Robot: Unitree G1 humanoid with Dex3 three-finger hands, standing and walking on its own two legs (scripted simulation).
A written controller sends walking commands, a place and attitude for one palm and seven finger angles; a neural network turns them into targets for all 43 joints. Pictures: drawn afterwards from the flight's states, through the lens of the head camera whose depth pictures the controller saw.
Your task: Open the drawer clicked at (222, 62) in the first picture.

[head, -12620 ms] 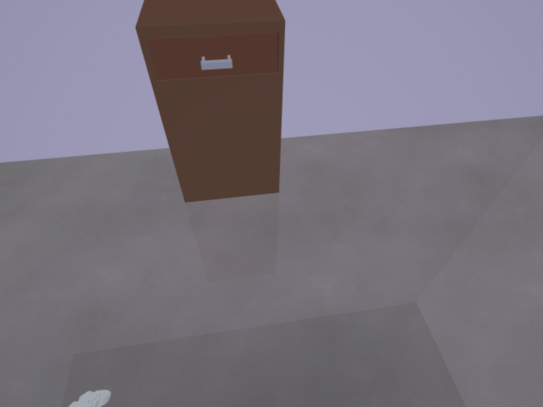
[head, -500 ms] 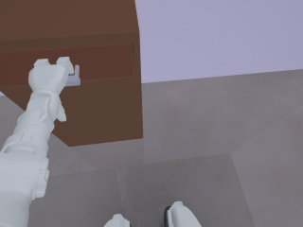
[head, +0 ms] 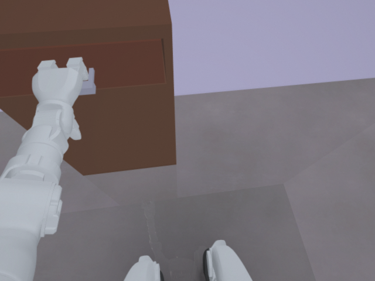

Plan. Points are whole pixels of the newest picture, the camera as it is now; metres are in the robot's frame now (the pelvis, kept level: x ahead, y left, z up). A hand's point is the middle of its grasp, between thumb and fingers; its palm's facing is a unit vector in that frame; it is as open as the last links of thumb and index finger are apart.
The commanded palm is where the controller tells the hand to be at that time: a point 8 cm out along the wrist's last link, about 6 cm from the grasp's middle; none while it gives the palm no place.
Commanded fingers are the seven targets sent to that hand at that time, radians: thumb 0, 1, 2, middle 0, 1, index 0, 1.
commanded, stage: lower the fingers behind the handle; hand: left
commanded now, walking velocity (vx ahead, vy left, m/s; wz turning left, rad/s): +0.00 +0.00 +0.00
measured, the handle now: (71, 81) +0.57 +0.23 +0.02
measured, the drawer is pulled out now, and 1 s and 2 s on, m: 0.00 0.01 0.00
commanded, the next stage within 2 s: lift the fingers back up to retry in 0.32 s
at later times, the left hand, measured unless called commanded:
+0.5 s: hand (70, 101) +0.51 +0.23 +0.02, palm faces -0.04 +0.00 -1.00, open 13.9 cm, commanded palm +0.50 +0.23 +0.06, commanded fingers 0.00 -0.50 0.30 -0.30 -1.20 -0.30 -1.20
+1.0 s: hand (67, 101) +0.50 +0.23 +0.03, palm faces -0.11 -0.04 -0.99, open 13.8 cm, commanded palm +0.49 +0.22 +0.13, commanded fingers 0.00 -0.50 0.30 -0.30 -1.20 -0.30 -1.20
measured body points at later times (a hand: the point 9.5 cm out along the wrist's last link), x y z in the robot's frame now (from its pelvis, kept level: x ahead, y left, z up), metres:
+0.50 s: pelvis -0.01 +0.00 -0.01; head +0.13 -0.01 +0.42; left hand +0.51 +0.22 +0.08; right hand -0.02 -0.28 -0.13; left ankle -0.01 +0.11 -0.67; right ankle +0.05 -0.13 -0.67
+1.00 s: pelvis +0.04 +0.00 +0.03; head +0.16 -0.01 +0.46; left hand +0.50 +0.23 +0.08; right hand +0.03 -0.28 -0.10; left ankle -0.01 +0.11 -0.67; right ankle +0.05 -0.13 -0.67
